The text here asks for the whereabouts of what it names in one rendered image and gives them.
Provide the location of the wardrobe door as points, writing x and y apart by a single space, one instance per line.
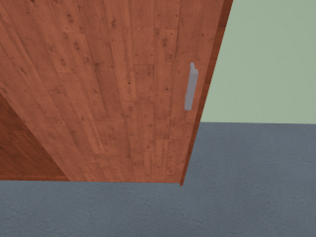
20 152
102 84

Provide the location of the handle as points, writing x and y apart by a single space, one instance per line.
193 78

